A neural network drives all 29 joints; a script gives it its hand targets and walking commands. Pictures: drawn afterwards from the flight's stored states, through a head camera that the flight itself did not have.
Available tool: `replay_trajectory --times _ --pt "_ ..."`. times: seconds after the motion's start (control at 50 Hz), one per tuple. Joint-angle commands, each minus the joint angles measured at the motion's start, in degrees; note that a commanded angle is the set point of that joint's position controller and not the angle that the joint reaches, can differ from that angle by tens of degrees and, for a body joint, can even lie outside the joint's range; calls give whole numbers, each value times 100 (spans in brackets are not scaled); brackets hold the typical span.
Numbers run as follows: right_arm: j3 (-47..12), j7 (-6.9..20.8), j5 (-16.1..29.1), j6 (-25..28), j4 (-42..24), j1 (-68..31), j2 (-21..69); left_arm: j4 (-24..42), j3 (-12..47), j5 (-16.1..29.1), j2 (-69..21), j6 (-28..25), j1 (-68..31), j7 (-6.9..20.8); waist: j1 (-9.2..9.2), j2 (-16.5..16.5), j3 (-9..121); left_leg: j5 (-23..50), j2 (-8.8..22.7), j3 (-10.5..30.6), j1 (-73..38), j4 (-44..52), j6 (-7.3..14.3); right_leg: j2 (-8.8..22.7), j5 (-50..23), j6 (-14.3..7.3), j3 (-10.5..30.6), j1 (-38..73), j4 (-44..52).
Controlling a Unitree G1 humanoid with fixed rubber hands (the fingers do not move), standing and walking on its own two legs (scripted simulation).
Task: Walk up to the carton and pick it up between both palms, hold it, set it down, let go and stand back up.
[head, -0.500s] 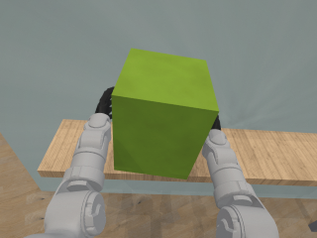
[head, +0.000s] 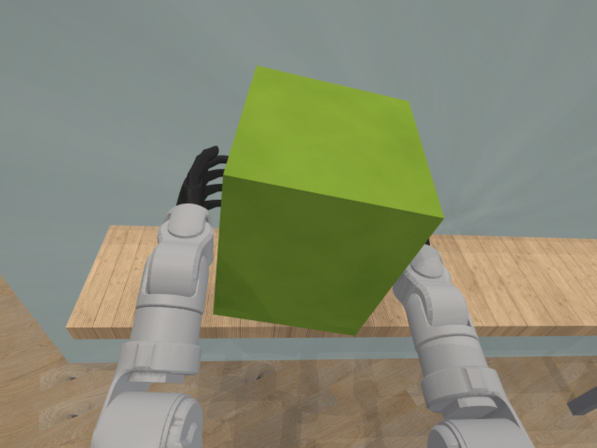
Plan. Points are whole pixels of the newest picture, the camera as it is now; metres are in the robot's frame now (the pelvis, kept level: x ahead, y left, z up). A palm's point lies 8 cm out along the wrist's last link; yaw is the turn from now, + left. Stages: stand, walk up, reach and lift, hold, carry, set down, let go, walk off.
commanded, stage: reach and lift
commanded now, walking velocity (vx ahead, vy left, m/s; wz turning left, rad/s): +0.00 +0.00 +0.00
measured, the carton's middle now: (309, 209) +0.40 -0.02 +0.16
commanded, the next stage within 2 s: hold in 1.22 s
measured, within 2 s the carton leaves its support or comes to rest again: neither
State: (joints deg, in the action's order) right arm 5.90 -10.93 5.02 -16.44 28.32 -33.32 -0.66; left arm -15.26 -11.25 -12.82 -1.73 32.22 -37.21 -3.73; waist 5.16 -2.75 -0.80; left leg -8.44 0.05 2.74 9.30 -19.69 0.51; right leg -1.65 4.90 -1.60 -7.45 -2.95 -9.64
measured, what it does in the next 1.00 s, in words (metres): stands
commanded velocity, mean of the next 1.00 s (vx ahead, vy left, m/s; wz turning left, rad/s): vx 0.00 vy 0.00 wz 0.00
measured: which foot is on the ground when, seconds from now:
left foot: down 0.00-1.00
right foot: down 0.00-1.00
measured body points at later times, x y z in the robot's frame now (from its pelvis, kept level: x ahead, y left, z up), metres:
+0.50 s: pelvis -0.01 +0.00 +0.00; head -0.02 +0.03 +0.45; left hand +0.40 +0.12 +0.19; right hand +0.37 -0.17 +0.16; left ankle +0.02 +0.11 -0.75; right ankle +0.01 -0.10 -0.75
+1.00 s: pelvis -0.01 -0.01 +0.00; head -0.03 +0.03 +0.45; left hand +0.39 +0.13 +0.20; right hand +0.37 -0.16 +0.18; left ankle +0.02 +0.11 -0.75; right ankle +0.01 -0.10 -0.75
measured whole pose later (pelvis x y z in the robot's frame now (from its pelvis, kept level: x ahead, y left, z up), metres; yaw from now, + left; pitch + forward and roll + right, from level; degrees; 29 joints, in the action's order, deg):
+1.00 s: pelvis -0.01 -0.01 +0.00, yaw +1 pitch -5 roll -2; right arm 5.4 -13.2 9.3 -25.4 23.1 -37.7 -0.5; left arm -6.5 -13.2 -15.0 -0.7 43.8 -39.8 -1.0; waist 5.6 -4.1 -1.8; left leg -7.8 0.3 3.5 6.5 -19.4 0.0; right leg -2.0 5.1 -2.2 -8.2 -0.3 -10.2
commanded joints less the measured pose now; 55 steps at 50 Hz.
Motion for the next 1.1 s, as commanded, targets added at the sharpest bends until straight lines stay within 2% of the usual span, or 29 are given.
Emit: replay_trajectory --times 0.0,0.16,0.44,0.72,1.08 --pt "-1933 443 291 509 -2384 -4998 2252 1160 2595 733 -3180 -79 -3251 853 163 536 3322 2064 -3 197 -1517 -95 -269 -22 -1751 151 176 862 -198" --pt "-1918 423 357 304 -2621 -5198 2203 1453 2689 771 -3142 180 -3409 827 200 548 3282 1820 5 170 -1537 -79 -285 -27 -1426 134 145 785 -173" --pt "-1586 419 311 51 -2213 -5572 2150 1042 2092 548 -2886 422 -3720 887 65 390 3071 1054 -30 42 -1184 165 -111 19 -1004 186 119 998 -161" --pt "-1683 259 437 -86 -2325 -5646 2245 1347 2142 574 -2788 519 -3905 990 111 410 3205 1190 -99 -12 -1125 166 -45 35 -1247 228 122 1233 -203" --pt "-1913 -25 975 -590 -2727 -5485 2078 2133 2365 647 -2684 1107 -3792 1095 147 527 3020 1475 -127 -2 -1286 119 -144 1 -1238 241 115 1194 -145"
